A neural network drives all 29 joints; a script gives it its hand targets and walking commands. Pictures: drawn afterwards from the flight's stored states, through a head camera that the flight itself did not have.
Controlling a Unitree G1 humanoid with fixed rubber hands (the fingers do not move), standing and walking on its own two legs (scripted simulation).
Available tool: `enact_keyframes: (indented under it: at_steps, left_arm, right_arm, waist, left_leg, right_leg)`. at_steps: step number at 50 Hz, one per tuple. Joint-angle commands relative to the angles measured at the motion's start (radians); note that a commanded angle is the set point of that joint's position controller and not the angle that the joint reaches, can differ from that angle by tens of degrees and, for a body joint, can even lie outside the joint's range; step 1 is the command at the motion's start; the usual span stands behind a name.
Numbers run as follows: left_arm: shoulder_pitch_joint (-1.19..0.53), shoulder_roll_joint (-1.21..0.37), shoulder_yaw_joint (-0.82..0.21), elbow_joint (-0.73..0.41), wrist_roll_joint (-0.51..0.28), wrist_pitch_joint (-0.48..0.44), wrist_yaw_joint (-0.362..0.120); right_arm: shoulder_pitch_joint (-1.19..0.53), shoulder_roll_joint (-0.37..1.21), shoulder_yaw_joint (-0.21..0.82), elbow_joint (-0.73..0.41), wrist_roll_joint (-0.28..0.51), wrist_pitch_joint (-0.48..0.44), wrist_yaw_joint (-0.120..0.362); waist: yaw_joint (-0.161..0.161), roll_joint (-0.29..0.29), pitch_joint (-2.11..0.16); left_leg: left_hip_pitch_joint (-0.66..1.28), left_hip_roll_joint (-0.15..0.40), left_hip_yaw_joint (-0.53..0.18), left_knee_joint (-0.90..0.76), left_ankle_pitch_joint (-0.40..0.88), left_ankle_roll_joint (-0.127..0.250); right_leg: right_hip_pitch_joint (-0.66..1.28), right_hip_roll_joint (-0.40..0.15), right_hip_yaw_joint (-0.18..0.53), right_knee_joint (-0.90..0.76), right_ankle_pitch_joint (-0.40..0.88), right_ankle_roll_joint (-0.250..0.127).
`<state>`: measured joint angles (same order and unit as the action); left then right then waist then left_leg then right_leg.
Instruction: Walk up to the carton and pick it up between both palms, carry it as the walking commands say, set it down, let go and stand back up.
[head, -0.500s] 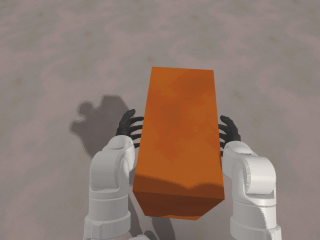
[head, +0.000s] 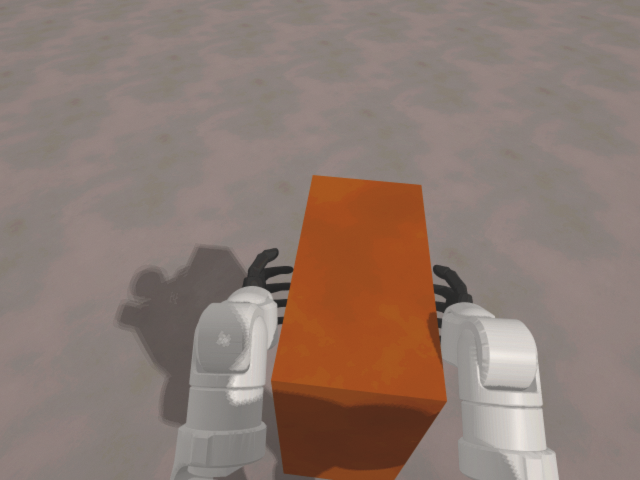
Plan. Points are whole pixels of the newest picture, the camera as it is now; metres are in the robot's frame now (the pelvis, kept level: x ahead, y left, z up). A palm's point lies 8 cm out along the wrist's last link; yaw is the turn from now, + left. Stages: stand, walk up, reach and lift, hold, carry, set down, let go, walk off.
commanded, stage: carry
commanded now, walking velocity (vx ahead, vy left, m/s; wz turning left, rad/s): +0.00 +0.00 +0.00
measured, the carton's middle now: (351, 331) +0.32 +0.00 +0.02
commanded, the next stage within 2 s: none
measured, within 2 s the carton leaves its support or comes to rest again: neither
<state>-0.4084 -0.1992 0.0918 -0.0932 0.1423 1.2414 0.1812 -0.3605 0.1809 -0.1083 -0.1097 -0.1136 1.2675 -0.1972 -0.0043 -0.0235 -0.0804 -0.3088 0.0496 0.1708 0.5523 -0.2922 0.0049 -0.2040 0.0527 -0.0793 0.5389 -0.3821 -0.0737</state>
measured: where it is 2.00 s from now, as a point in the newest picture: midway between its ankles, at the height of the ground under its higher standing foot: outside the picture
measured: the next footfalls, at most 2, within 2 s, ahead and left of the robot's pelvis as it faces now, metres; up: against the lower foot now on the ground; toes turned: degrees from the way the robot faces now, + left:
none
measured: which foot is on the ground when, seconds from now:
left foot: down 0.00-1.00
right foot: down 0.00-1.00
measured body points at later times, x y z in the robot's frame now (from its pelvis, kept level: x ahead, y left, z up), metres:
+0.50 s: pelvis -0.04 +0.01 +0.00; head -0.05 +0.01 +0.45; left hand +0.27 +0.13 +0.09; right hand +0.26 -0.11 +0.08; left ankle -0.01 +0.11 -0.73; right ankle -0.07 -0.05 -0.73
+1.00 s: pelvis -0.06 +0.02 +0.00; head -0.08 +0.03 +0.45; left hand +0.24 +0.14 +0.10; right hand +0.24 -0.09 +0.08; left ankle -0.01 +0.11 -0.73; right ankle -0.07 -0.05 -0.73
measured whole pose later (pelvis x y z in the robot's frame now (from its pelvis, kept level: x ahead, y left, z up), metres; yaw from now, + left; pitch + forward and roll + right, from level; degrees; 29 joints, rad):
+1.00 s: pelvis -0.06 +0.02 +0.00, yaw +1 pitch +1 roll +0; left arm -0.39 -0.19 0.07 -0.06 0.14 1.24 0.18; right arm -0.35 0.18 -0.10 -0.09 -0.12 1.28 -0.19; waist 0.01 0.00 -0.09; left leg -0.34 0.03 0.17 0.50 -0.18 0.06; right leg -0.25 0.03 -0.09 0.52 -0.30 -0.06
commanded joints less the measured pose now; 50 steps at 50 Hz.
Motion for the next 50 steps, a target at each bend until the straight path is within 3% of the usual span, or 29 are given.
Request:
enact_keyframes:
  at_steps: [1, 11, 21, 26, 50]
  left_arm:
    - [-0.426, -1.087, -0.612, -0.032, -0.413, -0.012, -0.254]
    - [-0.429, -1.083, -0.622, -0.045, -0.413, -0.014, -0.251]
    - [-0.437, -1.086, -0.617, -0.029, -0.413, -0.008, -0.254]
    - [-0.44, -1.087, -0.611, -0.015, -0.413, -0.006, -0.256]
    - [-0.425, -1.083, -0.61, -0.007, -0.416, -0.024, -0.254]
  right_arm:
    - [-0.604, 1.073, 0.644, -0.136, 0.441, -0.048, 0.265]
    - [-0.605, 1.061, 0.645, -0.15, 0.44, -0.05, 0.265]
    - [-0.613, 1.051, 0.632, -0.136, 0.428, -0.044, 0.268]
    - [-0.619, 1.049, 0.624, -0.127, 0.424, -0.042, 0.269]
    - [-0.611, 1.032, 0.61, -0.122, 0.417, -0.058, 0.268]
  waist:
    - [0.012, -0.012, -0.382]
    - [0.011, -0.006, -0.381]
    - [0.01, 0.014, -0.33]
    - [0.01, 0.014, -0.305]
    - [0.015, 0.02, -0.31]
  left_leg:
    - [0.154, 0.12, -0.09, 0.026, 0.448, 0.014]
    - [0.154, 0.125, -0.105, 0.018, 0.403, 0.022]
    - [0.162, 0.137, -0.141, -0.056, 0.298, 0.039]
    - [0.156, 0.136, -0.152, -0.088, 0.238, 0.041]
    - [0.153, 0.129, -0.17, -0.116, 0.233, 0.055]
  right_leg:
    - [0.152, -0.233, 0.125, 0.005, 0.92, 0.048]
    - [0.116, -0.229, 0.134, -0.009, 0.811, 0.04]
    - [0.034, -0.205, 0.136, -0.077, 0.439, 0.034]
    - [0.008, -0.2, 0.136, -0.105, 0.334, 0.033]
    - [-0.025, -0.185, 0.13, -0.108, 0.247, 0.032]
